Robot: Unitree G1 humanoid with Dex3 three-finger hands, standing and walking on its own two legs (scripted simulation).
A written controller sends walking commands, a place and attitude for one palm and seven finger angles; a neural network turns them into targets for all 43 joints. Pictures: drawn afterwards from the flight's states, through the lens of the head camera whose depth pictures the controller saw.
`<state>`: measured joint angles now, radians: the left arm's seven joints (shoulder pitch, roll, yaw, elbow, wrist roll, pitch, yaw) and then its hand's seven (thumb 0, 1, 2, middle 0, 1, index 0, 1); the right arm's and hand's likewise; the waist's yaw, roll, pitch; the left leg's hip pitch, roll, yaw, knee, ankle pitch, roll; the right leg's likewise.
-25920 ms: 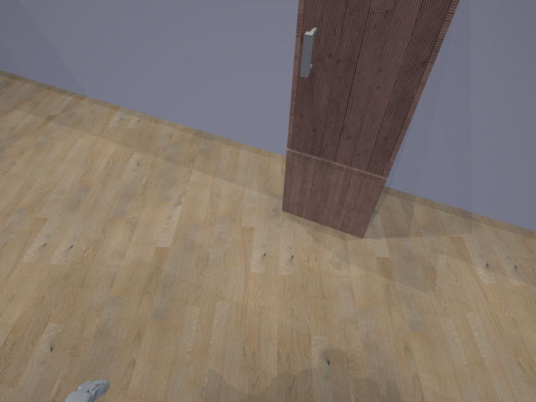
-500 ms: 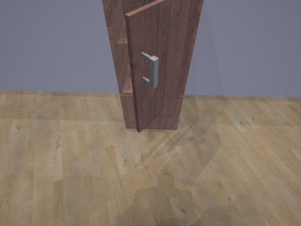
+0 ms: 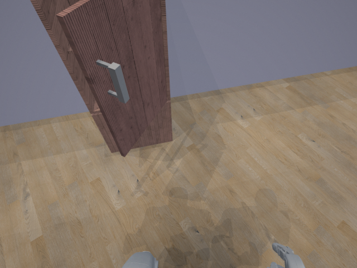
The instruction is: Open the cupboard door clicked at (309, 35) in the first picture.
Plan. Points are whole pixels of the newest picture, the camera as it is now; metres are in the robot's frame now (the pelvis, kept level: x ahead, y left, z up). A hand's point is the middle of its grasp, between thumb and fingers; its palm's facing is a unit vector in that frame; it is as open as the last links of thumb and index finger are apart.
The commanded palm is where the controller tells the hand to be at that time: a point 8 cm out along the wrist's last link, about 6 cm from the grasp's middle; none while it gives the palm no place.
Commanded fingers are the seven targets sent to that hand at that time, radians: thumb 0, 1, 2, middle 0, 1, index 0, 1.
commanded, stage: walk to a spot facing it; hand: left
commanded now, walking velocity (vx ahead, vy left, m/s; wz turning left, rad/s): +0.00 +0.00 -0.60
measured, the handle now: (113, 81) +0.56 +0.24 +0.05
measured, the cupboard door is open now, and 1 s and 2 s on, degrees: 49 49 49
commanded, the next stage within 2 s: none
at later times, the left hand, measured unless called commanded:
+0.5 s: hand (115, 252) +0.16 +0.18 -0.17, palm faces -0.29 -0.91 -0.30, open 7.4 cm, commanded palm none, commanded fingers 0.00 0.90 0.90 -0.20 -0.30 -0.20 -0.30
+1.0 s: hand (151, 223) +0.24 +0.10 -0.16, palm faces -0.60 -0.77 -0.21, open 7.4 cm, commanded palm none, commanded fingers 0.00 0.90 0.90 -0.20 -0.30 -0.20 -0.30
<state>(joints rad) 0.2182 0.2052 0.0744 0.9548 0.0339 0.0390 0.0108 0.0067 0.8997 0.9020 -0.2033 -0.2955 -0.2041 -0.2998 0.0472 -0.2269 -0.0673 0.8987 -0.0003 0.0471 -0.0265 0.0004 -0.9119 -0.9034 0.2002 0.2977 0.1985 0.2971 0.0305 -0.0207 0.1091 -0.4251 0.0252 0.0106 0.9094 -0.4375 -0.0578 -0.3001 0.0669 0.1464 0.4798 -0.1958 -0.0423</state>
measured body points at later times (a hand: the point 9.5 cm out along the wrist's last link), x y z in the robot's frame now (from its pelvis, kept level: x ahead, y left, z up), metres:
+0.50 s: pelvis +0.00 +0.00 -0.02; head +0.06 -0.03 +0.43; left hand +0.17 +0.23 -0.15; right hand -0.04 -0.28 -0.17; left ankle +0.00 +0.15 -0.69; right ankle -0.02 -0.12 -0.74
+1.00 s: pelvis +0.03 +0.00 +0.00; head +0.07 -0.03 +0.44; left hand +0.27 +0.14 -0.14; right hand -0.10 -0.23 -0.15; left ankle +0.08 +0.13 -0.74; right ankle -0.04 -0.11 -0.72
